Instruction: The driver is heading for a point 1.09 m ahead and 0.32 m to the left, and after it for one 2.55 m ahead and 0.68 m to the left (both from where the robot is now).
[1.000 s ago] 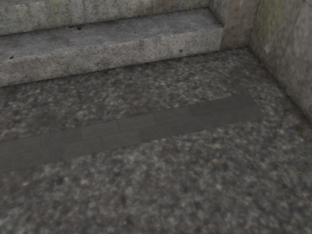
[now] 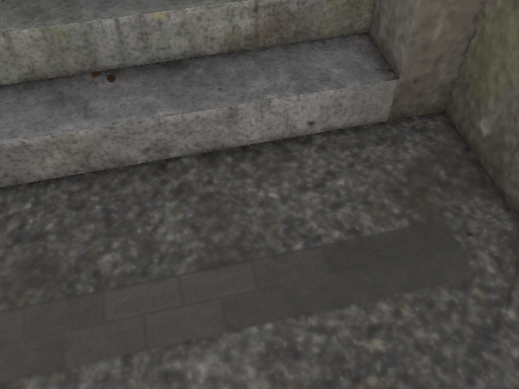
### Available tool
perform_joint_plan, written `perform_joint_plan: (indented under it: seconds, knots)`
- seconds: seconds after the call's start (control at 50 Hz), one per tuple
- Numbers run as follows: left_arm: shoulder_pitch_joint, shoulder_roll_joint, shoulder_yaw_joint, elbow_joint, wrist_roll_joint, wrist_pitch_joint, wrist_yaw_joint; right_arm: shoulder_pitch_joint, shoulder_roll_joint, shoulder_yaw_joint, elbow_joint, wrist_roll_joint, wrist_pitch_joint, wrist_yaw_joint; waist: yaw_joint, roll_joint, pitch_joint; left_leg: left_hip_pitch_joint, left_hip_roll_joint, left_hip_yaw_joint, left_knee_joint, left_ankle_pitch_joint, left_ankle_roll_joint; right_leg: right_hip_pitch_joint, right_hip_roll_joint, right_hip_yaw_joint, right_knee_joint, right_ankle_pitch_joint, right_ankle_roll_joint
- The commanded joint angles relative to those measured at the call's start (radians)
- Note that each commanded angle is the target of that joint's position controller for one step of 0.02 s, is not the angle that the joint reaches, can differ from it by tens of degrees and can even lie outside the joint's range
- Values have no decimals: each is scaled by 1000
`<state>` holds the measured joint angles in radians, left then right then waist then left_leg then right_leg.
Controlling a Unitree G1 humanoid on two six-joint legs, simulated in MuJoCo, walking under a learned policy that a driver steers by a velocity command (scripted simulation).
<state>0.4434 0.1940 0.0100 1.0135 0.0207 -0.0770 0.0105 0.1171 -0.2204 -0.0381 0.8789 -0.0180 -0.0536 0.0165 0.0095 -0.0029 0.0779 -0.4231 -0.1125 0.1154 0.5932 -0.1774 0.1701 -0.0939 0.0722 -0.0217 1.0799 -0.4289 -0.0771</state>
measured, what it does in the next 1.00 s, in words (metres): walks ahead, turning left: right foot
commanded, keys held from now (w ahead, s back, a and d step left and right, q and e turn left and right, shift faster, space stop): w+q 0.86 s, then q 0.14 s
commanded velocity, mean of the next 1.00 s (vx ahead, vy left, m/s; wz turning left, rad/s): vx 0.48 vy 0.00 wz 0.53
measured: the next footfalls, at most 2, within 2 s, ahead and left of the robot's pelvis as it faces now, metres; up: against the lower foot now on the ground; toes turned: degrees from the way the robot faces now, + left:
right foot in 0.50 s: +0.46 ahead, -0.09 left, +0.00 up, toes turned +19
left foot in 1.02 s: +0.60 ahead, +0.21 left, +0.00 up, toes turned +38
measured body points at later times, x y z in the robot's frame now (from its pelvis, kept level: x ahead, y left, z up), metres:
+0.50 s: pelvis +0.28 -0.03 +0.01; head +0.31 -0.02 +0.46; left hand +0.48 +0.24 -0.06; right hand +0.26 -0.31 -0.12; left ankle +0.10 +0.03 -0.71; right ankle +0.42 -0.10 -0.72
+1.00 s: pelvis +0.50 +0.06 +0.01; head +0.53 +0.09 +0.46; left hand +0.32 +0.25 -0.13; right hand +0.81 +0.01 -0.07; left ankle +0.57 +0.20 -0.70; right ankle +0.43 -0.10 -0.71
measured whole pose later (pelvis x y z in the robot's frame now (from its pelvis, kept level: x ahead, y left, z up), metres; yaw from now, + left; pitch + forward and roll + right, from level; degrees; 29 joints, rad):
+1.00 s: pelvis +0.50 +0.06 +0.01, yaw +34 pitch +2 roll -2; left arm 0.42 0.23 0.04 0.91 0.01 -0.07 0.02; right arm -0.01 -0.24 -0.03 0.70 -0.05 -0.02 0.08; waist 0.07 0.02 0.07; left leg -0.54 0.00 0.08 0.59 -0.11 0.11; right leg 0.04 -0.04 -0.27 0.37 -0.41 0.02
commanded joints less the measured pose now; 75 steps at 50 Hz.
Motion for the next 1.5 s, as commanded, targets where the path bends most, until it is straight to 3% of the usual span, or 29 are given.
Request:
perform_joint_plan:
  seconds: [0.02,0.06,0.12,0.26,0.38,0.44,0.48,0.5,0.52,0.54,0.56,0.58,0.6,0.64,0.7,0.9,0.96,1.0,1.02,1.04,1.06,1.08,1.1,1.12,1.16,1.24,1.32,1.4,1.5]
  knots:
    - [-83,155,33,-132,7,-35,-11,160,-116,-41,27,16,3,4,-50,-2,-49,418,388,-675,-398,-176,203,-557,-94,82,269,133,-12]
    - [-100,127,31,-148,18,-16,-14,158,-87,-29,42,10,-13,-3,16,-43,-15,252,310,-541,-414,37,153,-451,-134,90,164,144,17]
    - [-117,88,23,-168,25,19,-18,205,-120,-33,59,14,-33,-9,37,-11,-23,170,255,-433,-428,152,135,-414,-153,60,30,151,62]
    - [-428,110,24,-286,17,36,-26,366,-137,-36,70,17,-21,-12,-72,49,-9,290,209,-423,-414,237,42,-572,-147,32,-271,433,119]
    - [-599,111,12,-366,8,24,-34,446,-151,-41,62,-2,-12,-27,-128,83,-11,463,223,-476,-301,404,55,-609,-89,29,-425,370,112]
    - [-531,136,16,-369,-2,7,-31,381,-177,-51,36,-3,-11,-38,-71,108,-29,423,231,-500,-230,489,19,-413,-60,42,-550,316,81]
    - [-297,190,40,-303,-3,-10,-11,316,-196,-56,16,6,-22,-25,41,67,-140,332,164,-461,-7,598,-29,-62,-38,39,-651,320,36]
    - [-136,256,59,-283,18,-22,7,305,-162,-48,-10,21,-32,-14,104,-4,-270,201,111,-413,224,402,-50,186,-201,185,-659,198,-10]
    - [-63,330,76,-288,45,-14,20,370,-56,-27,-43,52,-33,-16,82,-199,-387,-84,-14,-276,498,-251,-82,441,-481,549,-696,126,-77]
    - [-96,319,84,-283,30,2,12,426,-137,-39,-47,31,-22,-24,32,-262,-407,-202,11,-237,638,-366,-74,391,-535,805,-769,42,-152]
    - [-172,212,66,-300,22,6,6,376,-159,-44,-27,8,-7,-26,9,-109,-248,-233,78,-235,682,-263,-76,246,-486,669,-794,-21,-134]
    - [-220,148,51,-301,14,3,0,305,-142,-42,-33,0,-3,-14,9,-28,-141,-218,107,-221,648,-186,-86,114,-422,501,-822,52,-111]
    - [-233,131,45,-294,18,0,-1,278,-123,-41,-41,-3,4,-4,-6,-42,-100,-193,133,-211,613,-153,-94,40,-376,389,-851,149,-83]
    - [-196,128,43,-261,9,-16,-2,264,-107,-40,-51,-20,27,15,-24,-92,-73,-165,154,-192,590,-133,-106,-27,-329,248,-877,326,-67]
    - [-146,135,49,-232,-6,-41,-11,190,-90,-35,-93,-20,44,32,-30,-91,-75,-229,166,-180,581,-72,-111,-10,-334,142,-900,494,-79]
    - [-48,182,61,-167,-5,-31,0,-145,-57,2,-228,-21,34,68,22,-72,17,-191,162,-38,106,153,-97,45,-317,-131,-891,704,-44]
    - [-22,210,66,-145,-8,-7,14,-112,-75,-4,-228,-34,28,61,10,-101,-29,-77,92,15,19,45,-62,124,-319,-181,-721,1041,-14]
    - [-31,234,73,-147,-16,13,23,68,-112,-23,-175,-44,12,47,-60,-98,-136,132,25,5,-78,51,-21,106,-304,-201,-432,1078,3]
    - [-23,227,70,-155,-21,15,21,195,-155,-40,-134,-60,0,31,-118,-36,-221,345,65,-64,-155,207,12,-26,-266,-213,-194,844,35]
    - [42,118,45,-196,-2,17,13,221,-241,-57,-130,-49,-7,14,-54,155,-328,617,373,-361,-23,755,55,-303,-186,-207,87,-91,62]
    - [84,140,46,-228,-31,36,15,270,-310,-81,-163,-3,6,2,-82,238,-526,789,563,-705,-70,975,261,-489,-57,-66,369,-272,88]
    - [-3,175,53,-220,-17,44,16,251,-246,-71,-167,14,23,-16,-92,62,-462,705,500,-556,-109,970,224,-526,-123,22,358,-127,87]
    - [-74,146,42,-234,-26,39,12,163,-184,-51,-170,20,24,-23,-70,65,-324,559,452,-461,-154,915,200,-531,-143,23,302,-46,88]
    - [-90,141,40,-224,-14,42,12,111,-132,-35,-162,19,24,-23,-28,11,-230,436,391,-402,-199,826,144,-499,-171,31,211,-8,92]
    - [-44,139,42,-201,12,79,8,73,-104,-20,-156,19,22,-25,23,24,-181,272,331,-320,-254,771,95,-373,-171,27,119,18,97]
    - [-17,100,40,-171,0,110,0,79,-101,-10,-126,-4,1,-16,48,33,-202,192,303,-237,-308,697,59,-280,-143,29,-11,100,91]
    - [-102,104,40,-163,1,128,0,95,-89,5,-84,-11,1,-25,19,92,-135,142,292,-209,-392,271,5,-237,-131,48,-210,148,82]
    - [-182,129,48,-188,1,126,1,123,-136,-12,-72,-6,25,-43,-16,92,-85,196,338,-250,-396,29,47,-296,-111,30,-263,69,73]
    - [-189,104,44,-207,-7,113,3,146,-152,-28,-58,-3,46,-62,-32,76,-89,284,387,-262,-322,116,88,-302,-90,-8,-330,-47,56]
